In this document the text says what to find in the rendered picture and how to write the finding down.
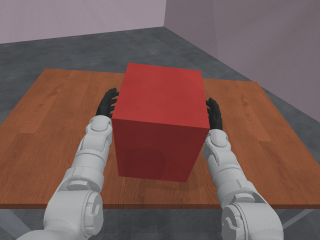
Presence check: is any robot right hand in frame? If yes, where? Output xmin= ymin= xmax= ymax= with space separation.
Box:
xmin=205 ymin=97 xmax=223 ymax=131

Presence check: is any right robot upper arm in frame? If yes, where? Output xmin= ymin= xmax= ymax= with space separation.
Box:
xmin=221 ymin=202 xmax=284 ymax=240

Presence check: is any robot right forearm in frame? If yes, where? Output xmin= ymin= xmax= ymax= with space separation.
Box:
xmin=202 ymin=129 xmax=284 ymax=237

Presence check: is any robot left forearm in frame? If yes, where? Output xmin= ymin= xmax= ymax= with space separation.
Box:
xmin=43 ymin=115 xmax=113 ymax=228

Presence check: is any robot left hand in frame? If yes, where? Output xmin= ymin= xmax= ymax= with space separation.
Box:
xmin=95 ymin=87 xmax=120 ymax=119

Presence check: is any left robot upper arm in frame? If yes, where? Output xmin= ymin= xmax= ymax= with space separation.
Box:
xmin=16 ymin=190 xmax=104 ymax=240

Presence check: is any carton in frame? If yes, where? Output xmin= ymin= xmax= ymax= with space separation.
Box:
xmin=111 ymin=63 xmax=210 ymax=183

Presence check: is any table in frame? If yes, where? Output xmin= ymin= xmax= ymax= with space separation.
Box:
xmin=0 ymin=68 xmax=320 ymax=239

